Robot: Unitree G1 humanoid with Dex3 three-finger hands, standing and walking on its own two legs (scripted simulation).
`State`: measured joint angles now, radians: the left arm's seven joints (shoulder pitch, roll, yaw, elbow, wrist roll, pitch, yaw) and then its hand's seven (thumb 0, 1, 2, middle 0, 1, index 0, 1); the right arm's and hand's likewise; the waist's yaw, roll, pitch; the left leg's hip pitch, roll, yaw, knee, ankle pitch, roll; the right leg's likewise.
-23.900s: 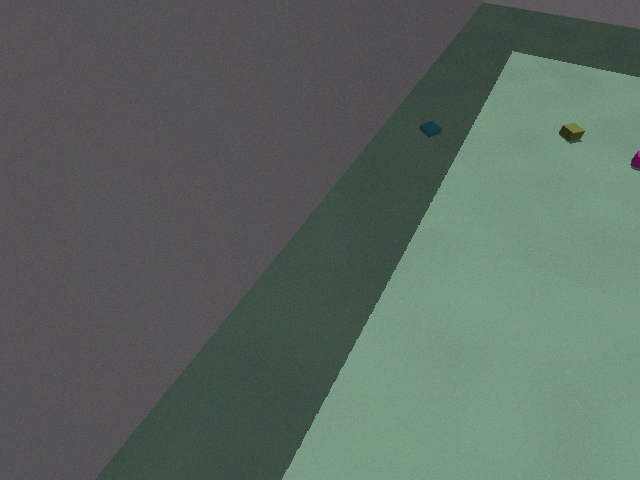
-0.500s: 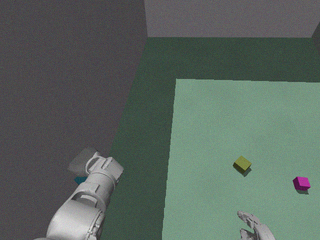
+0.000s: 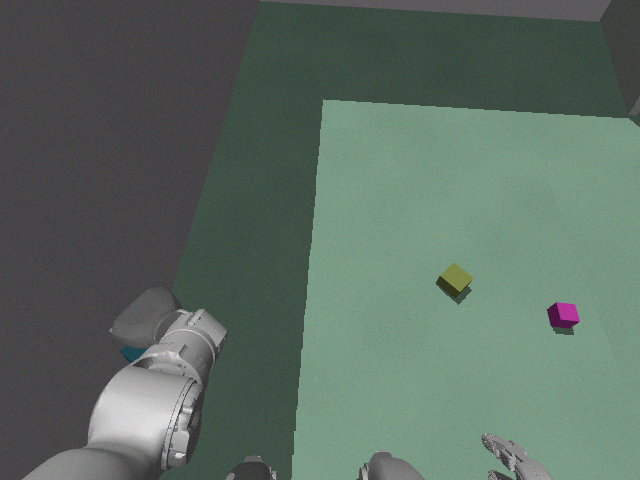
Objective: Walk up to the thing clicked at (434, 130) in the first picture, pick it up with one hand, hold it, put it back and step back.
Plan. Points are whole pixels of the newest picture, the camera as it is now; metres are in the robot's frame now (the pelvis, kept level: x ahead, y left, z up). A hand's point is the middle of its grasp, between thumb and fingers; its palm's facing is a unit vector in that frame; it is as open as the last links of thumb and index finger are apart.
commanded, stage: crouch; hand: left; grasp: from above
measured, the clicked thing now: (166, 348) +0.31 +0.24 -0.12
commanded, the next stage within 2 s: lower in 1.54 s
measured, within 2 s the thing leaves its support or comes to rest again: neither
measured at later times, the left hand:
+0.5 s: hand (210, 353) +0.38 +0.23 -0.35, palm faces -0.15 -0.37 -0.92, open 11.4 cm
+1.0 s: hand (223, 360) +0.40 +0.23 -0.49, palm faces -0.22 -0.38 -0.90, open 11.4 cm
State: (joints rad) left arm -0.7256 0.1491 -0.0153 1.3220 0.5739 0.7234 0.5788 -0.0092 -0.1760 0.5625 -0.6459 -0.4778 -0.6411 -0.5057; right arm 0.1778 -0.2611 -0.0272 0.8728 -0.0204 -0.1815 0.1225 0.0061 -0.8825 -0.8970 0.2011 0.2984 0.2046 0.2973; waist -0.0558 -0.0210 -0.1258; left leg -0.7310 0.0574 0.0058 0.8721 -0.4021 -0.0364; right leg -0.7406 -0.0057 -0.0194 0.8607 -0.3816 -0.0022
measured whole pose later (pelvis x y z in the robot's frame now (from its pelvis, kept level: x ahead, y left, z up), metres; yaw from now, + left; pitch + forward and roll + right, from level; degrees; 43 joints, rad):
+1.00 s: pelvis -0.08 +0.01 -0.35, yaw -3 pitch +38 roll -4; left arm -1.23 0.54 0.32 1.68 0.71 0.46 0.67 -0.01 -0.16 0.46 -0.69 -0.39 -0.69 -0.42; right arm 0.16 -0.28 0.00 0.92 -0.14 -0.23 0.25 0.00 -0.89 -0.90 0.20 0.30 0.20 0.30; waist -0.27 0.05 -0.11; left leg -2.22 0.04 -0.08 2.24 -0.69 -0.02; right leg -2.20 -0.01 -0.03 2.18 -0.64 0.02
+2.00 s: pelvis -0.08 +0.02 -0.41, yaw -8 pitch +33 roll -9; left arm -1.30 0.78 0.37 1.83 0.81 0.35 0.73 -0.01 -0.21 0.52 -0.68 -0.51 -0.68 -0.53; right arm 0.18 -0.34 0.13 0.86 -0.23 -0.28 0.37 0.00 -0.91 -0.90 0.20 0.30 0.20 0.30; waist -0.37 -0.01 0.10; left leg -2.34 0.03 -0.18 2.46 -0.71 -0.02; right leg -2.29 0.01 -0.09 2.33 -0.63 0.04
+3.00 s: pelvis -0.08 +0.03 -0.41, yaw -12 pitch +29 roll -14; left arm -1.30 0.97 0.31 1.84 0.74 0.30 0.78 0.00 -0.19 0.59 -0.61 -0.61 -0.61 -0.62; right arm 0.15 -0.38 0.30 0.75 -0.23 -0.34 0.44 0.00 -0.91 -0.90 0.20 0.30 0.20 0.30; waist -0.46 -0.12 0.24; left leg -2.32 0.03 -0.26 2.50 -0.73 -0.01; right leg -2.22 0.02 -0.16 2.31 -0.62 0.06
